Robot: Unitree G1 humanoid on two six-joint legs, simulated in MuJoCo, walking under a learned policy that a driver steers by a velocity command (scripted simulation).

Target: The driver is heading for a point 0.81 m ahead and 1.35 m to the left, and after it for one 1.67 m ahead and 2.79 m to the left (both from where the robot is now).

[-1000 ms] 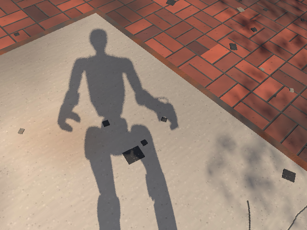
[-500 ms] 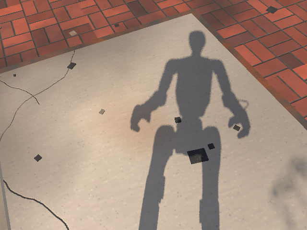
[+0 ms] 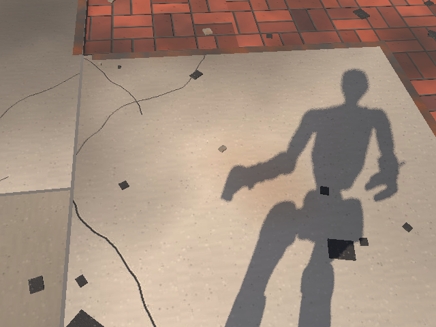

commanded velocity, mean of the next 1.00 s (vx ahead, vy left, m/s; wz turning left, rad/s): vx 0.37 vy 0.00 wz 0.56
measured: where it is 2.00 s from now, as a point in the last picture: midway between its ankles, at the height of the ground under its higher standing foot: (60, 197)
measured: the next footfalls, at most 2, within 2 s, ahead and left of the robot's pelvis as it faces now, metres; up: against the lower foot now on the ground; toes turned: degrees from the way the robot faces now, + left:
right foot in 0.14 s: +0.06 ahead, -0.14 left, +0.00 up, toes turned +11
left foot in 0.62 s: +0.27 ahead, +0.22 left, +0.00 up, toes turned +25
